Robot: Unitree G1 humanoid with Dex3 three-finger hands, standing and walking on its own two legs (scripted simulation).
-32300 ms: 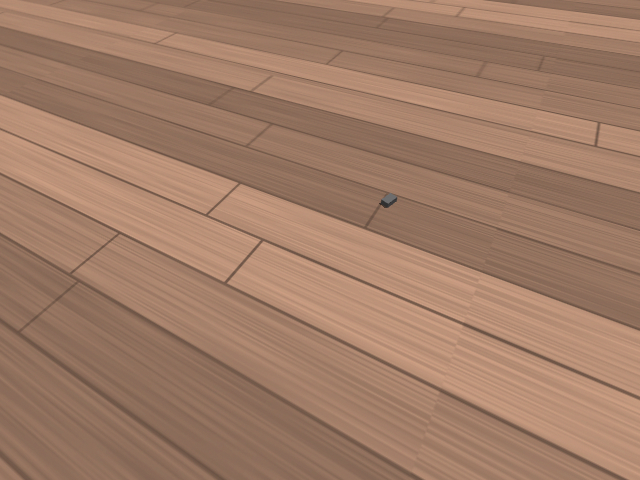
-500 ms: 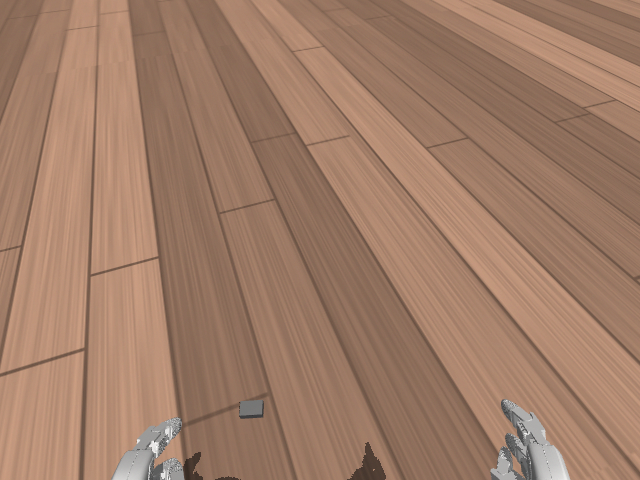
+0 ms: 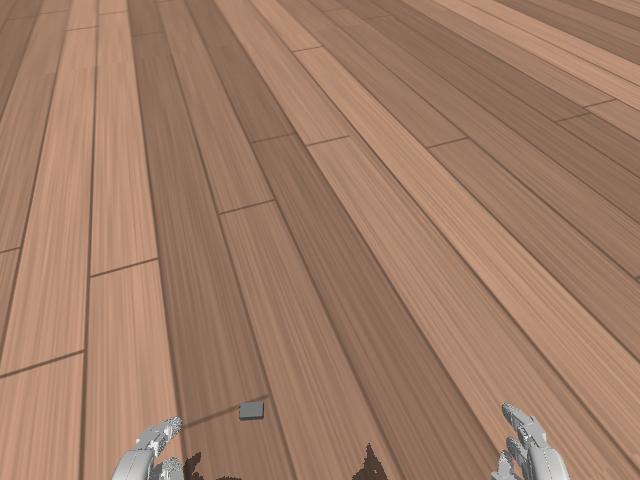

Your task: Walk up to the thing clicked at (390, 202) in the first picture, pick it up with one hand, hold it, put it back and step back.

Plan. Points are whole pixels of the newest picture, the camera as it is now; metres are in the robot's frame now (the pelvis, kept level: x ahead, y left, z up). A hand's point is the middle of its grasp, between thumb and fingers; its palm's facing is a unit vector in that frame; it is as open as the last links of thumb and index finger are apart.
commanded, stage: home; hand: left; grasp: from above
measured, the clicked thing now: (252, 411) +0.47 +0.22 -0.71
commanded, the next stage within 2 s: stand in 0.42 s
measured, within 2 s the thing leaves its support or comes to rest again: neither
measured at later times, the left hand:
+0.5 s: hand out of the picture +0.16 +0.18 -0.05, palm faces +0.03 -0.98 -0.20, open 7.4 cm
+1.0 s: hand out of the picture +0.05 +0.24 -0.10, palm faces +0.05 -0.94 -0.32, open 7.3 cm
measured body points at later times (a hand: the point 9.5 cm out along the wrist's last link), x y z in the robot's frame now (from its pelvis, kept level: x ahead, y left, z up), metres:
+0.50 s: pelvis +0.00 +0.00 +0.00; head +0.01 +0.01 +0.45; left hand +0.15 +0.23 -0.03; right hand +0.15 -0.24 -0.07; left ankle -0.01 +0.10 -0.68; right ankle +0.00 -0.10 -0.68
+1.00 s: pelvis +0.00 +0.01 +0.06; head +0.00 +0.00 +0.51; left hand +0.05 +0.29 -0.08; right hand +0.08 -0.27 -0.08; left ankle -0.01 +0.10 -0.68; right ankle +0.00 -0.10 -0.68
